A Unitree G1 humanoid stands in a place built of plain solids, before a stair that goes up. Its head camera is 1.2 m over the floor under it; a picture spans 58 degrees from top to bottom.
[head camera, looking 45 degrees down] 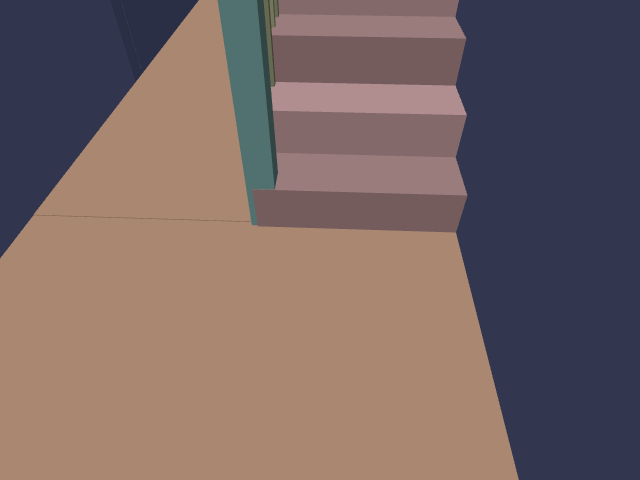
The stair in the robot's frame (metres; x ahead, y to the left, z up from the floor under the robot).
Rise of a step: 0.19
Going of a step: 0.25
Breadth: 0.80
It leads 3 degrees to the right of straight ahead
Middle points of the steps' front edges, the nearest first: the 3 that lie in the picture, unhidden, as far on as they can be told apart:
1.26 -0.14 0.19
1.50 -0.16 0.38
1.75 -0.17 0.57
